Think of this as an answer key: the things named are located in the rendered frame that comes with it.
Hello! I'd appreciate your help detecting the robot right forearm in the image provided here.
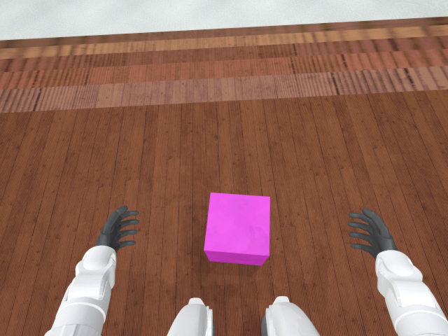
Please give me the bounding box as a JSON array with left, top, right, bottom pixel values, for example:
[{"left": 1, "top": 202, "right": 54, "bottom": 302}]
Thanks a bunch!
[{"left": 375, "top": 250, "right": 448, "bottom": 336}]

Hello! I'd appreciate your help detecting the robot left forearm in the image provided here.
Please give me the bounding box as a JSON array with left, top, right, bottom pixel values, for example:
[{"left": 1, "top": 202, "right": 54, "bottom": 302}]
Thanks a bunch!
[{"left": 44, "top": 246, "right": 116, "bottom": 336}]

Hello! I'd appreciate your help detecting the right robot thigh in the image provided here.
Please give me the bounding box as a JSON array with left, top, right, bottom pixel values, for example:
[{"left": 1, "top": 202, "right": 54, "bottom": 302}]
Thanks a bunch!
[{"left": 266, "top": 302, "right": 320, "bottom": 336}]

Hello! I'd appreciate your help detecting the carton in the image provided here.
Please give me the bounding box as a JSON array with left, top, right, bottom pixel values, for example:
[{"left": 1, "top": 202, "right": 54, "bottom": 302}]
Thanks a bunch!
[{"left": 204, "top": 192, "right": 270, "bottom": 265}]

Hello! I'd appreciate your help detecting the left robot hand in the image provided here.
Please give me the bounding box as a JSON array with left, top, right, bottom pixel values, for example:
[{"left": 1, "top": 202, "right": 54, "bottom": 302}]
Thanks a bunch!
[{"left": 95, "top": 205, "right": 139, "bottom": 252}]

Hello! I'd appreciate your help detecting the robot thigh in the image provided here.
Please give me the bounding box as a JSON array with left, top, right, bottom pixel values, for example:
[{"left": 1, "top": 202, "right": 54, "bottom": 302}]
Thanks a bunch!
[
  {"left": 167, "top": 304, "right": 213, "bottom": 336},
  {"left": 266, "top": 302, "right": 320, "bottom": 336}
]

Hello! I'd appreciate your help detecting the left robot thigh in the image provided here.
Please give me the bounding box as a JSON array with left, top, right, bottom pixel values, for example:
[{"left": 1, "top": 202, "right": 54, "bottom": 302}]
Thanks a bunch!
[{"left": 167, "top": 304, "right": 213, "bottom": 336}]

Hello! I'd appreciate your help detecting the right robot hand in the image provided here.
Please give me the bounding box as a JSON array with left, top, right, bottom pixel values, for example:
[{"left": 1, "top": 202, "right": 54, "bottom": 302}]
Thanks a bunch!
[{"left": 348, "top": 208, "right": 398, "bottom": 260}]

